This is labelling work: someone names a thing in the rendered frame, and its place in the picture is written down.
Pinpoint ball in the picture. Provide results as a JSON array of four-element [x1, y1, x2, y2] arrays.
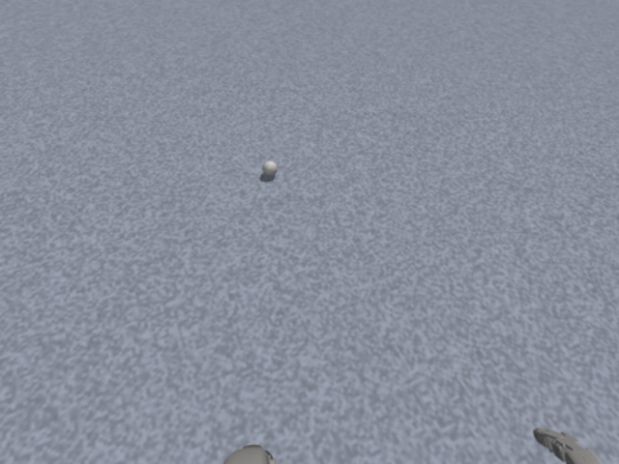
[[262, 161, 278, 176]]

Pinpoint right robot hand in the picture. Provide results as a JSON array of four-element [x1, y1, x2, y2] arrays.
[[533, 428, 604, 464]]

